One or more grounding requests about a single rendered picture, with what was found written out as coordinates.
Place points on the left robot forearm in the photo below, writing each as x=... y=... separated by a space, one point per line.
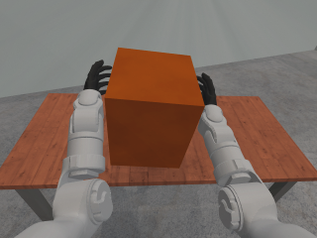
x=84 y=157

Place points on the carton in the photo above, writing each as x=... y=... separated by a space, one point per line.
x=153 y=104

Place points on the robot right upper arm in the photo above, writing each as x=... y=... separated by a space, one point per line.
x=248 y=208

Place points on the robot left upper arm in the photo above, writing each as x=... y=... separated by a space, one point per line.
x=79 y=208

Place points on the robot right hand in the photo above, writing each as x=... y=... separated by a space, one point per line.
x=208 y=89

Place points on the robot left hand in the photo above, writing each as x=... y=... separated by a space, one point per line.
x=93 y=77

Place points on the table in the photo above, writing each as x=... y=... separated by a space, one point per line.
x=36 y=160

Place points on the right robot forearm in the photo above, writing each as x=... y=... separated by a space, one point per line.
x=230 y=165

